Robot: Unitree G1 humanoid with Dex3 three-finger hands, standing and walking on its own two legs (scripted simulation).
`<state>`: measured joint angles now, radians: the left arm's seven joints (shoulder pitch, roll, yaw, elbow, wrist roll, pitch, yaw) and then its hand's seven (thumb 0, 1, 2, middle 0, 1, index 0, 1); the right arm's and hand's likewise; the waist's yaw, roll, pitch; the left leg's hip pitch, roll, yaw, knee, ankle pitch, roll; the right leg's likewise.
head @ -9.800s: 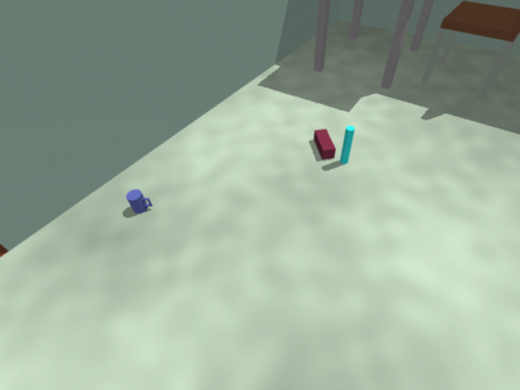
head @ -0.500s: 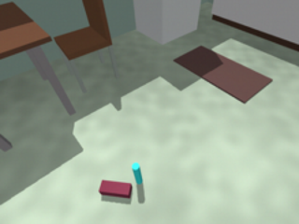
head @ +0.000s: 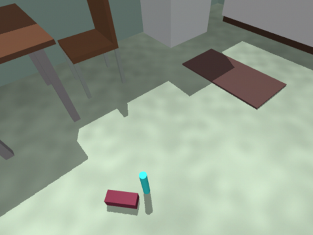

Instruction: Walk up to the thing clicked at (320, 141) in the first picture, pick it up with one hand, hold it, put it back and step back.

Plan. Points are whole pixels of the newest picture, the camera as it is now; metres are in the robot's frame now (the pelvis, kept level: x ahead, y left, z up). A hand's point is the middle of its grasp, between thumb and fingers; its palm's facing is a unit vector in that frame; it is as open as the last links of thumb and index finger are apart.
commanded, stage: stand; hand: left
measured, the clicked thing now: (122, 199) +0.46 +0.32 -0.75
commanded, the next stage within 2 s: walk up in 0.58 s
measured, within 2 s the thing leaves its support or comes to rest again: neither
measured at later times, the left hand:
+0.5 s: hand out of the picture +0.07 +0.25 -0.16, palm faces -0.03 -0.94 -0.35, open 7.4 cm
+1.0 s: hand out of the picture +0.05 +0.40 -0.17, palm faces +0.03 -0.89 -0.45, open 7.4 cm
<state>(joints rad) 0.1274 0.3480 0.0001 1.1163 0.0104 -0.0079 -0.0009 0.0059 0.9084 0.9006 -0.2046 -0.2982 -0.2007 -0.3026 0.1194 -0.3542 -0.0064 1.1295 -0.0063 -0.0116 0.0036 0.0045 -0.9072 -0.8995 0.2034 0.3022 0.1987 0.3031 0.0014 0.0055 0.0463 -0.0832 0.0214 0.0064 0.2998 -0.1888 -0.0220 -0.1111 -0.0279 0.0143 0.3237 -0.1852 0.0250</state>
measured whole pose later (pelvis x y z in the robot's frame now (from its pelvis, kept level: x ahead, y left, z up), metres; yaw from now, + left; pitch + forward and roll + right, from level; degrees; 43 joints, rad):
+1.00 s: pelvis +0.01 +0.10 -0.02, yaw +2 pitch -2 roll -1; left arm 0.20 0.45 0.06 1.00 0.01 0.01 0.03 0.01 0.91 0.90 -0.20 -0.30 -0.20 -0.30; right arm 0.21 -0.35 -0.06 0.96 -0.03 0.03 0.04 0.00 -0.91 -0.90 0.20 0.30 0.20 0.30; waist 0.00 -0.02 0.11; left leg -0.26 0.02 -0.02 0.57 -0.28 0.00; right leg -0.33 -0.01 0.08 0.88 -0.53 -0.02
